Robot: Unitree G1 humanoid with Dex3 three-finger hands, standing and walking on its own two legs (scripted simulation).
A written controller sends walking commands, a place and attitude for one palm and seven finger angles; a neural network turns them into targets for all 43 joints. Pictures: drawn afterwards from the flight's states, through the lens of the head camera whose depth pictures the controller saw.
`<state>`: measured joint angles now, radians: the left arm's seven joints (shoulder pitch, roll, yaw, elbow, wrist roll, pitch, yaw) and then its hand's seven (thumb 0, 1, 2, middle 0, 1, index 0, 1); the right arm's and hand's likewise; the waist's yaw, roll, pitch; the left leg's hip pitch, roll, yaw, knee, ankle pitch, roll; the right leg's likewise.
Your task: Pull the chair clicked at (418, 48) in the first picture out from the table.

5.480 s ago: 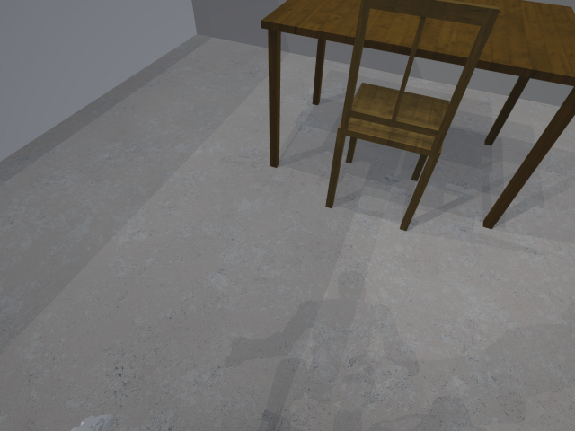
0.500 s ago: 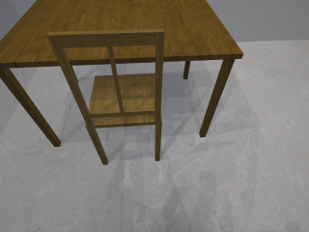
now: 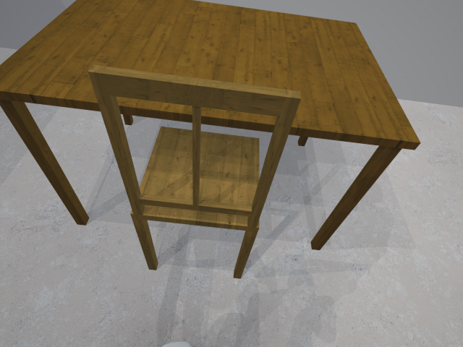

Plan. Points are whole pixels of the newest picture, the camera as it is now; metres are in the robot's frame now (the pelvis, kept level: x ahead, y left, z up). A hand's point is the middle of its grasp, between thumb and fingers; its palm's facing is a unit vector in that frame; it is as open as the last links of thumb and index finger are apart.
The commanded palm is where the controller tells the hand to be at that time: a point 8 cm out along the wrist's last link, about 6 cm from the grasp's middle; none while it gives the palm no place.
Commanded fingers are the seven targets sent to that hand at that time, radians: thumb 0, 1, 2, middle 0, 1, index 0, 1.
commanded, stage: come to a stop and stand still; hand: left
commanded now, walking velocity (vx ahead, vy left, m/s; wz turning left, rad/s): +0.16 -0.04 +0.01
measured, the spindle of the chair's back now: (196, 162) +0.51 +0.13 -0.04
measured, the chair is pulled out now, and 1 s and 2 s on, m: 0.00 0.00 0.00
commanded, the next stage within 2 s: look again from close up in 1.18 s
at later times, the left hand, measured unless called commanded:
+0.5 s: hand out of the picture +0.13 +0.15 -0.16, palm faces -0.01 -0.96 -0.28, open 7.4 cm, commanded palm none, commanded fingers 0.00 0.90 0.90 -0.20 -0.30 -0.20 -0.30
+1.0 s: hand out of the picture +0.02 +0.18 -0.17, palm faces +0.07 -0.98 -0.20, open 7.4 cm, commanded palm none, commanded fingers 0.00 0.90 0.90 -0.20 -0.30 -0.20 -0.30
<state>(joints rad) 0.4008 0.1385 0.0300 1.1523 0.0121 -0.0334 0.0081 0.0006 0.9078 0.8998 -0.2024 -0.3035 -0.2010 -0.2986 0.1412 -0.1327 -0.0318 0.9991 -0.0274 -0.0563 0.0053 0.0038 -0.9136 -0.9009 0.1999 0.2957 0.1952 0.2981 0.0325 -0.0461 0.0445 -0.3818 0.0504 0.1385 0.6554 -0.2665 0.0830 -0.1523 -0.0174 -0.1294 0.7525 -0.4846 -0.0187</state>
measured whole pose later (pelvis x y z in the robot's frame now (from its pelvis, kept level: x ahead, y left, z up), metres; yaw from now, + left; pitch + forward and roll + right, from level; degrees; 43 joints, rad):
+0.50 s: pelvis +0.06 -0.05 +0.01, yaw -1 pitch -1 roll +1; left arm 0.18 0.18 0.04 1.03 0.02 0.01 0.04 0.00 0.91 0.90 -0.20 -0.30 -0.20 -0.30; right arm 0.22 -0.17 -0.06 1.06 -0.01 0.05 -0.03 0.01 -0.92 -0.90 0.20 0.30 0.20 0.30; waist -0.02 0.04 0.09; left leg -0.26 0.05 0.11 0.65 -0.42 -0.02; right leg -0.27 -0.03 -0.06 0.57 -0.30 -0.01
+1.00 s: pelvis +0.01 -0.01 +0.02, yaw -1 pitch -1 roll -1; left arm 0.29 0.21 0.05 1.08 0.02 0.05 0.02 0.00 0.90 0.90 -0.20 -0.30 -0.20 -0.30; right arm 0.25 -0.16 -0.02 1.03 -0.02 0.01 -0.01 0.00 -0.91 -0.90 0.20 0.30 0.19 0.30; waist 0.02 -0.04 -0.01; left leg -0.14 0.01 0.01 0.46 -0.31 0.01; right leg -0.34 -0.04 -0.03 0.60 -0.32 0.01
